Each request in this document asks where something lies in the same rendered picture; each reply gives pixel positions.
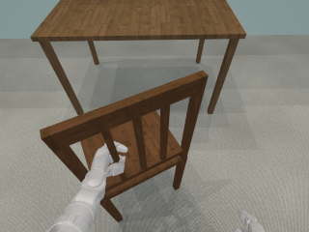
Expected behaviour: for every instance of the chair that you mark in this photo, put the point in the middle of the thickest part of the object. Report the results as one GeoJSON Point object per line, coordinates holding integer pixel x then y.
{"type": "Point", "coordinates": [133, 122]}

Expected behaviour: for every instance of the robot left hand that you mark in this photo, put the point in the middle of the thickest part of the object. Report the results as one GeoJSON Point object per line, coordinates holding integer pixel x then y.
{"type": "Point", "coordinates": [102, 159]}

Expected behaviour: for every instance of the robot right hand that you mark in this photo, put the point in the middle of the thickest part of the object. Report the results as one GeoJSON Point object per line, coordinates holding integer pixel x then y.
{"type": "Point", "coordinates": [250, 221]}

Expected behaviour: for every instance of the table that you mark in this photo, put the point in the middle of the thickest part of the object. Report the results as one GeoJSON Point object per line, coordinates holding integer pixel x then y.
{"type": "Point", "coordinates": [139, 20]}

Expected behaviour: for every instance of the robot left forearm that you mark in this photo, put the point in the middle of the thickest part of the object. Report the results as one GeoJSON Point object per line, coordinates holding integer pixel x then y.
{"type": "Point", "coordinates": [83, 208]}

